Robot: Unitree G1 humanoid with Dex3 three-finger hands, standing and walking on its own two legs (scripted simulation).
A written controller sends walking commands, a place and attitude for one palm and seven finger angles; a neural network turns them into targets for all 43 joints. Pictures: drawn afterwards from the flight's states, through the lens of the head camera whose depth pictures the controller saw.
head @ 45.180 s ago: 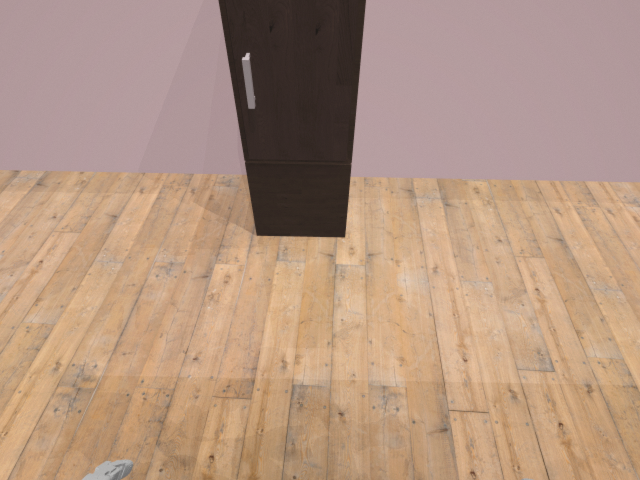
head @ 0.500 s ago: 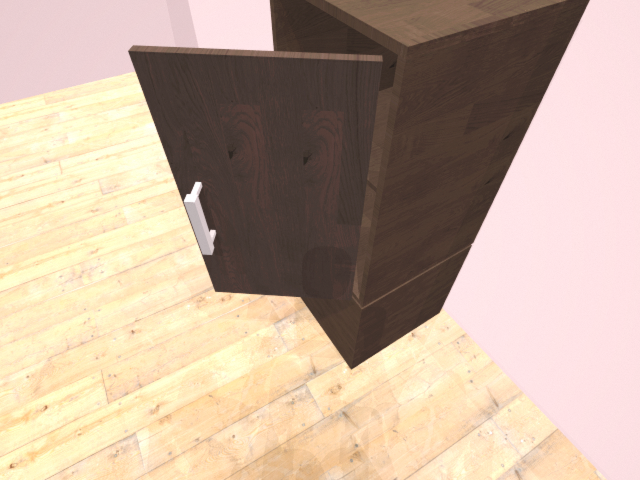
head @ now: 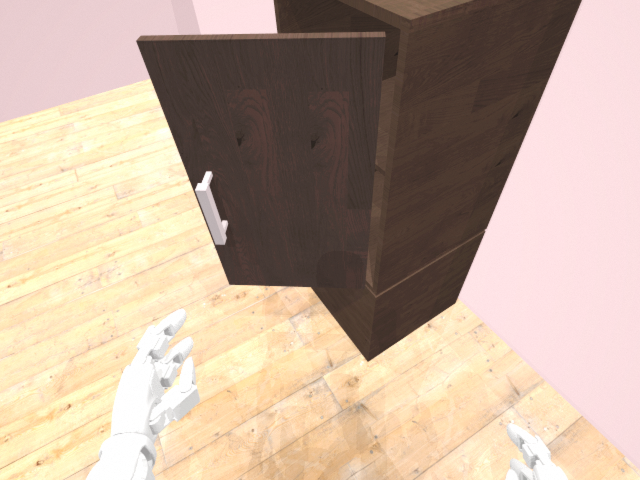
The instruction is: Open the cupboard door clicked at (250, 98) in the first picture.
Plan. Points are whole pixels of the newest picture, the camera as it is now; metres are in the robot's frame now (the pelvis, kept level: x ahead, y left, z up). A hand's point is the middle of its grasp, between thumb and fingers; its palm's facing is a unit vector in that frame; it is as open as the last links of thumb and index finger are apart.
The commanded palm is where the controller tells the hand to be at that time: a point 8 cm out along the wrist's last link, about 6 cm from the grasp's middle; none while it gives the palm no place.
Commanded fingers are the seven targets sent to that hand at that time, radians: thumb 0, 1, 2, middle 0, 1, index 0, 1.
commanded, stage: raise the hand with hooked fingers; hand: left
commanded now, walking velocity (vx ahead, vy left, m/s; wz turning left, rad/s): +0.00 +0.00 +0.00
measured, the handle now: (214, 209) +0.59 +0.22 -0.03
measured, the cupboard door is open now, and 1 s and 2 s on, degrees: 54 54 54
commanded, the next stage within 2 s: move the hooked fingers beside the handle in 1.86 s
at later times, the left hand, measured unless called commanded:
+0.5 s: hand (185, 423) +0.21 +0.19 -0.04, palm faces -0.17 -0.98 -0.05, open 10.5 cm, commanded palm +0.17 +0.26 -0.04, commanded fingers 0.00 0.01 0.52 -0.26 -0.87 -0.26 -0.87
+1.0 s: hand (134, 398) +0.23 +0.25 -0.02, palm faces -0.03 -1.00 -0.07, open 13.3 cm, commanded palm +0.21 +0.31 -0.03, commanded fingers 0.00 -0.50 0.30 -0.30 -1.20 -0.30 -1.20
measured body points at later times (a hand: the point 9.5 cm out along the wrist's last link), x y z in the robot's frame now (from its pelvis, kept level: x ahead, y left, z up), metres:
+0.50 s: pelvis -0.04 +0.01 -0.09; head +0.05 +0.01 +0.35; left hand +0.21 +0.24 -0.04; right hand +0.16 -0.19 -0.18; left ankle -0.02 +0.12 -0.72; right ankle +0.02 -0.09 -0.72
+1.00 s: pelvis -0.02 +0.02 -0.07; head +0.06 +0.04 +0.38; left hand +0.23 +0.31 -0.02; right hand +0.16 -0.23 -0.13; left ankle -0.02 +0.12 -0.72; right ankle +0.02 -0.09 -0.72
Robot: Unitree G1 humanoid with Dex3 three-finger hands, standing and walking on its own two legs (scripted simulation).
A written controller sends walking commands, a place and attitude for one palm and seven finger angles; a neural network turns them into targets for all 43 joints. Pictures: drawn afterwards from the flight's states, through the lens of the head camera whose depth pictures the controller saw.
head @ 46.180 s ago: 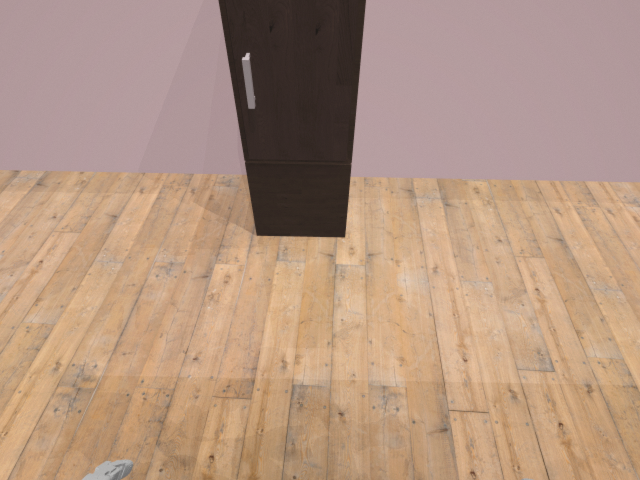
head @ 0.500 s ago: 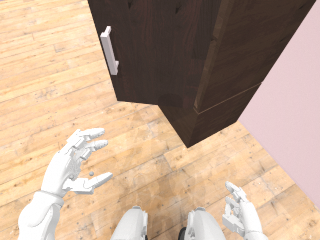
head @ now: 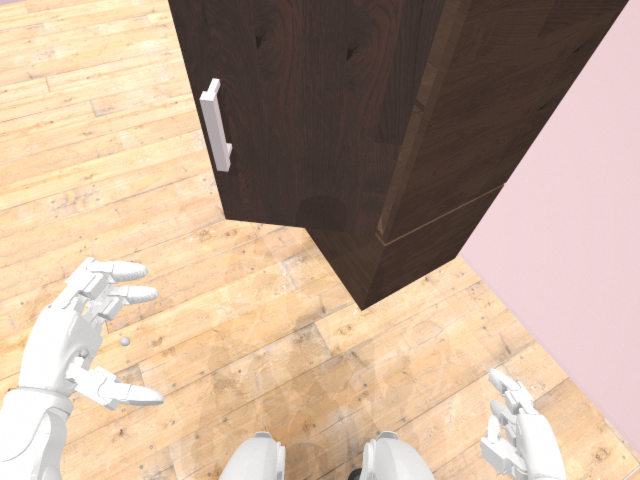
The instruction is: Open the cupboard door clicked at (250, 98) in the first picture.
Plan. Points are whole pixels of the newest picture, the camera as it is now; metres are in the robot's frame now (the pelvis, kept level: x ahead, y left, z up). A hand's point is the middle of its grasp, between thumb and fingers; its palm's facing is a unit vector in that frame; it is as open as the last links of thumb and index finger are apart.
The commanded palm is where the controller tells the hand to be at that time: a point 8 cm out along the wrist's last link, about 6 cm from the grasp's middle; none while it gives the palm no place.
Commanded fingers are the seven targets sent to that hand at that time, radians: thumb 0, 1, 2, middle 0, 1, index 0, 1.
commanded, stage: raise the hand with hooked fingers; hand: left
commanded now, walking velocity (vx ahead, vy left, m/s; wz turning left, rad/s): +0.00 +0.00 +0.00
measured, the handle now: (219, 127) +0.61 +0.20 +0.03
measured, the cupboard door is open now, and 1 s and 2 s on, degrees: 54 54 54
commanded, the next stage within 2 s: move the hooked fingers beside the handle in 0.86 s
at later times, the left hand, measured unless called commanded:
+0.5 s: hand (101, 303) +0.29 +0.27 +0.05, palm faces -0.07 -1.00 -0.06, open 14.0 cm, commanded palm +0.27 +0.32 +0.05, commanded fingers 0.00 -0.50 0.30 -0.30 -1.20 -0.30 -1.20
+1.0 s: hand (102, 314) +0.28 +0.27 +0.04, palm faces -0.05 -1.00 -0.06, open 14.0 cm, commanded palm +0.27 +0.31 +0.05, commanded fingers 0.00 -0.50 0.30 -0.30 -1.20 -0.30 -1.20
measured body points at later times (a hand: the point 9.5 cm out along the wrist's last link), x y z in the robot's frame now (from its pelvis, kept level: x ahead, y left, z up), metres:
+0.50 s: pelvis +0.01 +0.00 +0.00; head +0.10 +0.01 +0.44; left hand +0.29 +0.32 +0.06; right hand +0.16 -0.26 -0.08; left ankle +0.01 +0.10 -0.65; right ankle +0.05 -0.11 -0.65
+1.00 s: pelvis +0.00 +0.00 +0.00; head +0.09 +0.01 +0.44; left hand +0.28 +0.32 +0.05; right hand +0.16 -0.25 -0.08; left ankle +0.01 +0.10 -0.65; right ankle +0.05 -0.11 -0.65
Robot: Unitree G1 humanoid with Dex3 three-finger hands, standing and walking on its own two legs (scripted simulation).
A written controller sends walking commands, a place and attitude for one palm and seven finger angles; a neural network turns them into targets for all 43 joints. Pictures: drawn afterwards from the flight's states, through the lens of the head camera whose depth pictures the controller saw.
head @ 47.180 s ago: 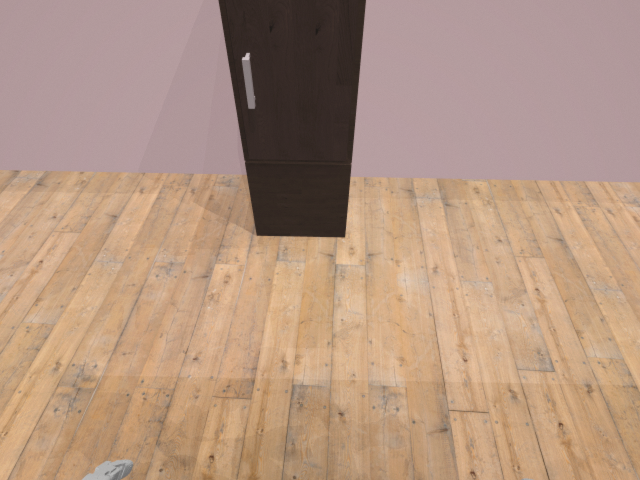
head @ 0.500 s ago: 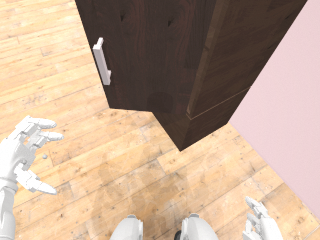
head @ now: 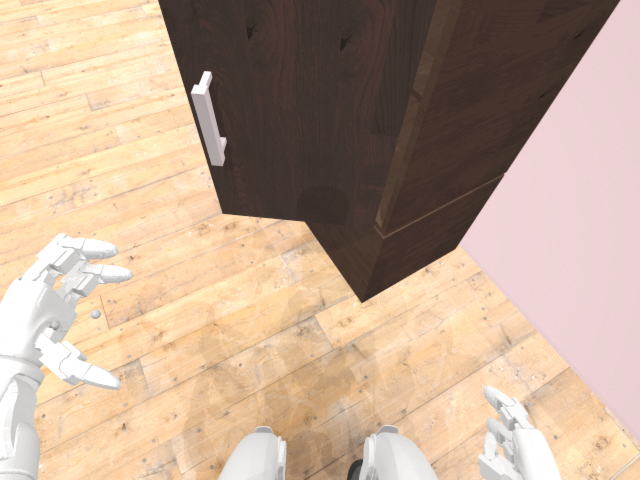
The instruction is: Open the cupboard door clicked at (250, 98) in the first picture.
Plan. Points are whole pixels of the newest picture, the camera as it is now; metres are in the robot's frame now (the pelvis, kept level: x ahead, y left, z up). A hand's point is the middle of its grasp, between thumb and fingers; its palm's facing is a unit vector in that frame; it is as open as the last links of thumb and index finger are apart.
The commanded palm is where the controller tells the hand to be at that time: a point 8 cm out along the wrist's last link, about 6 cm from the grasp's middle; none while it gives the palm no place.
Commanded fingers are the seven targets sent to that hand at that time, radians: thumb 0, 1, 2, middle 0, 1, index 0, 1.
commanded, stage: move the hooked fingers beside the handle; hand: left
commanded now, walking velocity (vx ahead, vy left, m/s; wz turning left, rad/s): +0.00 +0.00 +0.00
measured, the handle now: (212, 121) +0.61 +0.21 +0.03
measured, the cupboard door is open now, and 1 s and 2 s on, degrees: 54 54 54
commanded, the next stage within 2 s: none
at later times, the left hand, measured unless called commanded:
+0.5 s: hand (110, 247) +0.37 +0.29 +0.04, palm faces -0.03 -1.00 -0.03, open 14.0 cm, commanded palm +0.35 +0.33 +0.04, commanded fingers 0.00 -0.50 0.30 -0.30 -1.20 -0.30 -1.20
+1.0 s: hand (137, 192) +0.46 +0.28 +0.04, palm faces -0.06 -1.00 -0.01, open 14.0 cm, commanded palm +0.45 +0.32 +0.04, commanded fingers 0.00 -0.50 0.30 -0.30 -1.20 -0.30 -1.20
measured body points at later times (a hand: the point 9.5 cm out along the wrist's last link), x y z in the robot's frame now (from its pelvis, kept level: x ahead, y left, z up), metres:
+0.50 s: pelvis +0.00 +0.00 -0.01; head +0.12 +0.02 +0.42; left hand +0.37 +0.34 +0.04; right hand +0.12 -0.26 -0.10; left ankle +0.01 +0.10 -0.65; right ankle +0.05 -0.11 -0.65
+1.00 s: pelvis +0.00 +0.02 -0.02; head +0.14 +0.04 +0.41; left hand +0.46 +0.33 +0.04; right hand +0.05 -0.26 -0.12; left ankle +0.01 +0.10 -0.65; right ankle +0.05 -0.11 -0.65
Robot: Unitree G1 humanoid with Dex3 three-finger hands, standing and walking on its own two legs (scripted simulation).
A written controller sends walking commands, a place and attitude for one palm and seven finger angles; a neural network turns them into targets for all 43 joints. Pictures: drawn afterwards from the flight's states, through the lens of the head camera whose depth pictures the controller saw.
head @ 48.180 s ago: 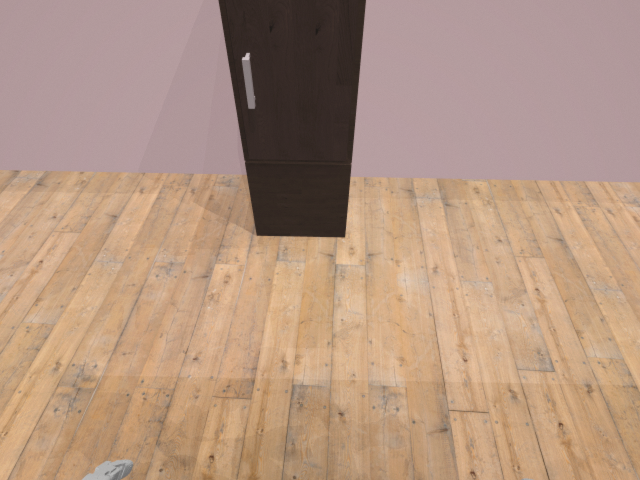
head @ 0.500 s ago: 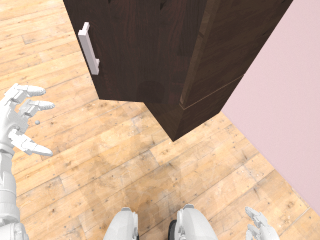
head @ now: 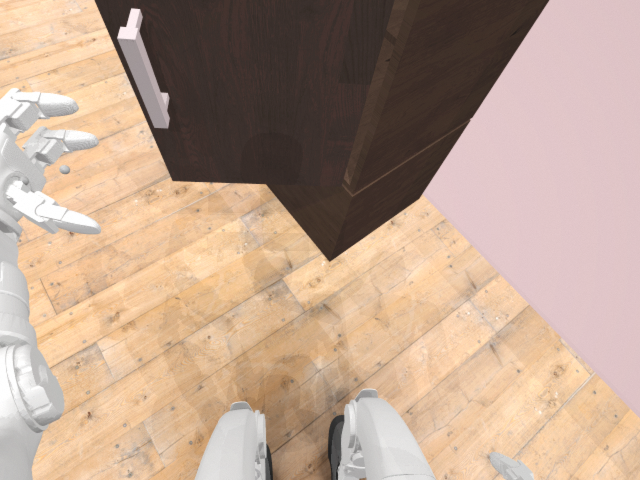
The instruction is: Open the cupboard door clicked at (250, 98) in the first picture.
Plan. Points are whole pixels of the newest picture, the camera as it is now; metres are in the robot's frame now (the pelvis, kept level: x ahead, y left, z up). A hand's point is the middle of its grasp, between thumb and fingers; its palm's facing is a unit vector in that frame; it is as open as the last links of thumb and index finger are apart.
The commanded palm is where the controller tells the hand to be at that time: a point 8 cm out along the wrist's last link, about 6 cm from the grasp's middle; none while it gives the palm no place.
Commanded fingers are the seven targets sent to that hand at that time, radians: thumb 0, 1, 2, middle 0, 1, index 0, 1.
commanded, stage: move the hooked fingers beside the handle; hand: left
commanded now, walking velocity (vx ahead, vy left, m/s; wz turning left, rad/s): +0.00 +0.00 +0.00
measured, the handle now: (149, 73) +0.61 +0.22 +0.05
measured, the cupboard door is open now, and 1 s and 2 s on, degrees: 54 54 54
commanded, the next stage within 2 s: slide the fingers in behind the handle in 1.36 s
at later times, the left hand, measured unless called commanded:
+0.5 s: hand (86, 103) +0.55 +0.28 +0.06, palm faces -0.01 -1.00 -0.03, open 14.0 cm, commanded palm +0.55 +0.30 +0.05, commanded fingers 0.00 -0.50 0.30 -0.30 -1.20 -0.30 -1.20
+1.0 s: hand (86, 96) +0.56 +0.28 +0.05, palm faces -0.01 -1.00 -0.04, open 14.0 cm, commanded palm +0.55 +0.30 +0.05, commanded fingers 0.00 -0.50 0.30 -0.30 -1.20 -0.30 -1.20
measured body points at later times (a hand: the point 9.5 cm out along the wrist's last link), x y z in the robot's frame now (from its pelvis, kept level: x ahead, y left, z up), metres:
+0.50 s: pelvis +0.00 +0.00 -0.02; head +0.20 +0.04 +0.38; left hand +0.54 +0.33 +0.06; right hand +0.00 -0.28 -0.11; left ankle +0.01 +0.08 -0.64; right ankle +0.06 -0.12 -0.64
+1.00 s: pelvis +0.02 +0.00 -0.01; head +0.23 +0.04 +0.39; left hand +0.56 +0.34 +0.06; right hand +0.00 -0.26 -0.10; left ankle +0.01 +0.08 -0.64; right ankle +0.06 -0.12 -0.64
